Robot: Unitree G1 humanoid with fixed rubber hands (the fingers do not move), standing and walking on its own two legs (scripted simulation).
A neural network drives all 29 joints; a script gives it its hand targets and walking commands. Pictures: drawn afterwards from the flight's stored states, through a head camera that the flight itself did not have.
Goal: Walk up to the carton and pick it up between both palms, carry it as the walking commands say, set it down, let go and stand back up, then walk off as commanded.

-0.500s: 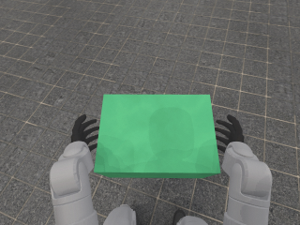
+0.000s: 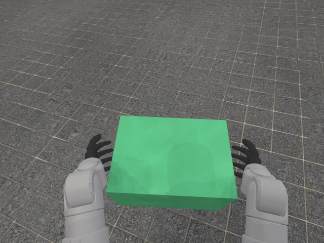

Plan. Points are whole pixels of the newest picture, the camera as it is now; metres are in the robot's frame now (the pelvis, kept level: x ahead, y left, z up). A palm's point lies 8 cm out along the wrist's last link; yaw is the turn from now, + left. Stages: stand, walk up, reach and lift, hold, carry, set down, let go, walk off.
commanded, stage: carry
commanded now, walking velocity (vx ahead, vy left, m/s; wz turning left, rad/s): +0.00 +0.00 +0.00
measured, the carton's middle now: (170, 164) +0.33 +0.01 -0.03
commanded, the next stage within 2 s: none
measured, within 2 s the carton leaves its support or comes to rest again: neither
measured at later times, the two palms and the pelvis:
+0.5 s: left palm (94, 188) +0.22 +0.17 +0.07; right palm (267, 193) +0.21 -0.19 +0.05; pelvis -0.05 -0.01 +0.00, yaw +0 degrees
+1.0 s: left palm (86, 186) +0.21 +0.17 +0.09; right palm (269, 194) +0.20 -0.19 +0.08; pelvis -0.06 +0.00 +0.01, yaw -1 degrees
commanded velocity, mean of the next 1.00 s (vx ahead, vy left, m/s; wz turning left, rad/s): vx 0.07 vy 0.00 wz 0.00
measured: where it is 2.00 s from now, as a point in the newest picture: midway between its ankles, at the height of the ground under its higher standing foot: outside the picture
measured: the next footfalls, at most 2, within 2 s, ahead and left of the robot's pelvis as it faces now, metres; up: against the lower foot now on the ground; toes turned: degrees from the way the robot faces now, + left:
none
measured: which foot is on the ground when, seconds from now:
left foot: down 0.00-1.00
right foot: down 0.00-1.00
